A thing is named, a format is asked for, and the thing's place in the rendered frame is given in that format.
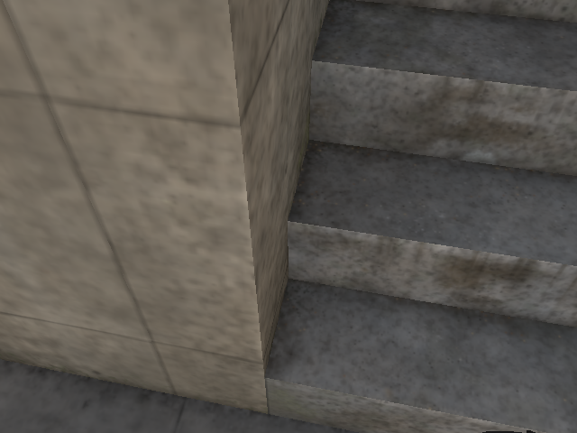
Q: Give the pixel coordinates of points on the stairs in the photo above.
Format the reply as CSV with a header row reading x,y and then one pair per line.
x,y
432,238

